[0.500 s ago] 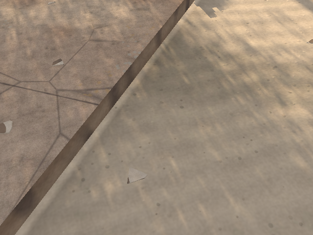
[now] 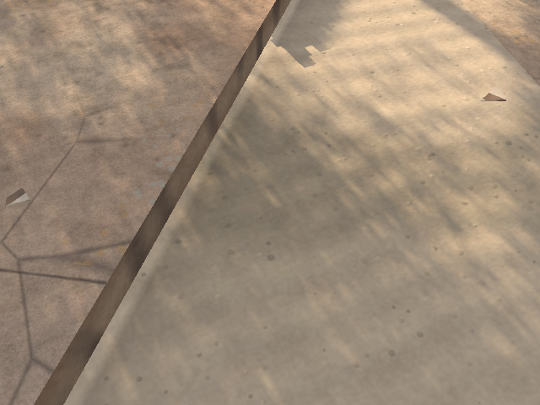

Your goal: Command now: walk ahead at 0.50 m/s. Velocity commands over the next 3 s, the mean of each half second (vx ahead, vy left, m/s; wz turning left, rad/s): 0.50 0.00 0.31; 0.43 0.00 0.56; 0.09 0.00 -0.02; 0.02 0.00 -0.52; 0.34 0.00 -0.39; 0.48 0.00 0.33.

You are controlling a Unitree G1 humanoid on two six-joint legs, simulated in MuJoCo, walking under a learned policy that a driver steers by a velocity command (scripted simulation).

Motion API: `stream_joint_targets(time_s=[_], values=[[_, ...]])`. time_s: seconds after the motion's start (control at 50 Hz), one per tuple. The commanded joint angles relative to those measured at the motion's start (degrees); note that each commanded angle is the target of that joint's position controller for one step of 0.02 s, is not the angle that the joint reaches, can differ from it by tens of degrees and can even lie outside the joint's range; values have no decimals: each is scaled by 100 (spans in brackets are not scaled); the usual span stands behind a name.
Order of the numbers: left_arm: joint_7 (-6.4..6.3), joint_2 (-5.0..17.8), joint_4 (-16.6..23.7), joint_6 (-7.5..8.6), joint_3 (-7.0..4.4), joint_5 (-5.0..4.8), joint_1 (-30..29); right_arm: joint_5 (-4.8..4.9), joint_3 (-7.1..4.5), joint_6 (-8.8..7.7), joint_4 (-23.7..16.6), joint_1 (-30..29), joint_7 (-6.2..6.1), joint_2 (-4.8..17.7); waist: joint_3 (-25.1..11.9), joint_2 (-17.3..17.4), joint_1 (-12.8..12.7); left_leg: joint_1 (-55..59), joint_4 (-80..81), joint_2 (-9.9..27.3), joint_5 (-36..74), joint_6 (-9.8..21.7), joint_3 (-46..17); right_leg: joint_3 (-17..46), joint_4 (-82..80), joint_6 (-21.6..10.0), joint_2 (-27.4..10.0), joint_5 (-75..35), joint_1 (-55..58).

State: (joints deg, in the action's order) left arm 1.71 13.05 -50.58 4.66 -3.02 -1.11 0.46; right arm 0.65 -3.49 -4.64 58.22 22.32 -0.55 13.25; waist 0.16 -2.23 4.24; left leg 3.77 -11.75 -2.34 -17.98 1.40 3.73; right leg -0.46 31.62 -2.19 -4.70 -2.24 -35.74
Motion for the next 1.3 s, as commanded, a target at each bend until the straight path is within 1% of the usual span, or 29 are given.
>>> stream_joint_targets(time_s=[0.02, 0.06, 0.08, 0.1, 0.12, 0.14, 0.18, 0.22, 0.28, 0.42, 0.52, 0.58, 0.62, 0.64, 0.66, 0.68, 0.7, 0.74, 0.78, 0.86, 1.0, 1.08, 1.1, 1.12, 1.14, 1.16, 1.2, 1.24, 1.3], values=[[86, 571, 471, 144, -118, -23, -439, 28, -233, 45, -105, 118, -54, 1014, 343, 747, -259, 194, -271, 1799, 3159, 792, -663, -77, -243, -221, 138, 517, 55], [54, 959, 91, 160, -337, 13, 888, 32, -197, 99, -165, -94, -51, 945, -439, 757, -961, -174, -1782, 1436, 4687, 570, -416, -335, -343, -480, 500, 545, 2032], [-6, 1376, -152, 164, -471, 94, 2008, -37, -99, 101, -293, -83, -40, 758, -1275, 300, -1339, -1409, -3481, 1090, 3423, 372, -231, 619, -130, -822, -362, 470, 3932], [-8, 1793, -294, 141, -557, 119, 2505, -33, 124, -13, -318, 690, 20, -39, -2149, -1180, -988, -3776, -5706, 1, -351, -18, -239, 3359, -687, -1705, -1841, 1540, 6027], [-27, 1277, -258, 135, -397, 93, 2494, 112, 21, -150, -249, 384, 43, 426, -2274, -988, -1180, -4384, -6547, 47, -1456, 67, -1185, 4137, -1317, -1606, -1901, 2058, 5934], [-58, 1014, -194, 157, -317, 68, 1984, 251, -97, -211, -443, -159, 40, 822, -1382, -761, -1121, -4814, -6739, 354, -1108, 160, -1157, 3191, -1396, -1298, -1741, 1937, 5202], [-51, 614, -78, 207, -192, 138, 1147, 162, -151, -157, -542, -634, -48, 801, -503, -103, -746, -4369, -6148, 888, -193, 195, -947, 1862, -1783, -997, -1358, 1217, 3485], [-32, 422, -144, 251, -146, 215, 938, 145, -182, 38, -457, -318, -52, 541, -281, -322, -426, -3749, -5783, 1099, 143, 228, -1020, 1141, -2143, -867, -1103, 1014, 2716], [-105, 648, -255, 285, -211, 207, 1032, 134, -198, 212, -565, -473, -62, 394, 44, -188, -322, -4007, -5374, 1153, 575, 168, -1037, 453, -2461, -881, -1058, 576, 2448], [-304, 863, -311, 199, -251, 194, 1360, 43, -157, 177, -978, -1587, 127, 316, 362, 7, -590, -4390, -3418, 994, 2260, 50, -626, -723, -2596, -651, -880, -45, 2951], [-332, 1033, -421, 1, -312, 103, 1876, 51, -63, 178, -1449, -2407, 305, 247, 603, 77, -870, -4790, -2679, 860, 1757, 199, -183, -1057, -2162, -627, -1202, -809, 4096], [-366, 1263, -292, -125, -378, 37, 1669, 64, -147, 187, -1620, -2231, 392, 460, 286, -195, -577, -3976, -2553, 418, 937, 455, 298, -1311, -1294, -473, -1265, -3157, 4337], [-396, 1411, -194, -201, -407, 1, 1458, 111, -371, 195, -1444, -1133, 381, 883, -358, -341, 98, -2449, -2314, -45, 712, 757, 498, -1432, 312, -300, -1138, -4320, 4115], [-397, 1376, -138, -183, -382, 3, 1408, 121, -582, 207, -1218, -190, 284, 1284, -846, -95, 576, -837, -1890, -70, 1025, 1014, 112, -1485, 1759, -52, -904, -3339, 3198], [-205, 537, 58, -113, -163, 374, 2015, -591, -531, 209, -929, 394, 153, 1515, -1417, 977, 144, 847, -1867, 1214, 987, 1536, -1934, -1499, 3819, 157, -276, 1308, 1339], [-104, 489, 297, -17, -150, 372, 1891, -473, -599, 243, -1074, 364, 126, 1853, -1967, 1317, 84, 1536, -986, 2180, 1589, 2288, -4676, -451, 5184, 360, 654, 3728, -103], [-67, 649, 476, 41, -148, 318, 1110, -391, -562, 287, -1039, 304, 94, 1769, -1420, 486, 226, 1330, -727, 1955, 1484, 2027, -3999, 232, 5218, 251, 285, 3098, -767], [-86, 647, 462, 114, -90, 306, 1089, -223, -388, 265, -1090, -433, 71, 1155, -275, 185, -204, -280, -609, 1566, 2143, 1617, -2747, 229, 4182, 186, -204, 2188, -420], [-106, 760, 449, -91, -92, 450, 1335, -102, -281, 208, -1174, -769, 67, 921, -315, 317, -530, -1080, -456, 1232, 2860, 1486, -2180, 261, 3704, 339, -301, 2146, 411], [-89, 617, 619, -290, -16, 383, 1201, -124, -308, 117, -1104, -528, 83, 1178, -143, 371, -596, -1555, -510, 978, 4569, 1449, -1658, 21, 2784, 569, -147, 2025, 649], [-190, 704, 990, -251, 38, 241, 513, -163, -312, 318, -1112, -241, 61, 1191, -272, 776, -190, -1036, -1119, 769, 4663, 1002, -1767, 43, 1110, 464, 320, 1195, 888], [-282, 861, 782, -125, -28, 286, 1397, -146, -298, 366, -1257, -704, -12, 1170, -327, 724, -650, -1042, -2118, 663, 4253, 498, -2034, 23, -525, 177, 483, 571, 2086], [-316, 996, 718, -26, -53, 358, 1704, -75, -211, 315, -1313, -678, -24, 936, -554, 319, -743, -1303, -2806, 334, 3683, 259, -1858, 444, -909, 27, -28, -780, 2834], [-333, 1292, 844, 17, -42, 350, 1779, -65, -96, 287, -1406, -213, -51, 546, -943, -824, -503, -1883, -3994, -322, 670, 55, -1282, 1829, -792, -403, -1429, -3829, 3598], [-293, 1212, 806, -98, 2, 196, 1568, -55, -103, 440, -1140, 665, -100, 518, -1503, -1505, -152, -1950, -4446, -732, -2047, -33, -1105, 3003, -1007, -1236, -2044, -4194, 3453], [-236, 775, 859, -162, 122, 135, 1225, -205, -93, 554, -854, 688, -109, 694, -988, -700, -69, -1974, -4716, -445, -1918, -33, -1313, 2895, -1201, -1310, -1768, -2702, 2980], [-220, 478, 851, -267, 261, 208, 719, -247, -65, 662, -885, -26, -70, 690, -242, -425, -85, -1947, -3998, -138, -1446, -136, -1053, 1919, -1515, -828, -965, -727, 2368], [-250, 873, 723, -342, 149, 253, 773, -230, -19, 708, -884, -313, -68, 724, -56, -879, -159, -1766, -3248, -137, -1103, -253, -661, 1517, -1533, -624, -469, -662, 2310], [-204, 1261, 577, -406, -35, 156, 1211, -139, -12, 712, -876, -576, -150, 813, -327, -665, -354, -1953, -3002, -249, -1016, -290, -580, 1832, -1363, -775, -542, -755, 2863]])
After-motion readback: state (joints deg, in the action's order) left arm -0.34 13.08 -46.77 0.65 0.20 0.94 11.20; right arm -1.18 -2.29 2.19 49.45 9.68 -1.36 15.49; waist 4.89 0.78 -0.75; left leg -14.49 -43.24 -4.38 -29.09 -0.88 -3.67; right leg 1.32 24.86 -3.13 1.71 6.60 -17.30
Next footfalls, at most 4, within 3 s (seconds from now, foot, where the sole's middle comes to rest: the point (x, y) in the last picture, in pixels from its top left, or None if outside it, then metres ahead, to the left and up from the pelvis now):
0.08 right None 0.23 -0.13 -0.77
0.64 left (205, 404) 0.49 0.14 -0.77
1.10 right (236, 306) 0.75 0.06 -0.77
1.52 left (178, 367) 0.59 0.21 -0.77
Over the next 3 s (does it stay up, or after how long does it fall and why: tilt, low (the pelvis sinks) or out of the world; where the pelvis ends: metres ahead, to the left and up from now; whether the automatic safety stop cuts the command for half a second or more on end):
stays up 0.98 0.03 0.01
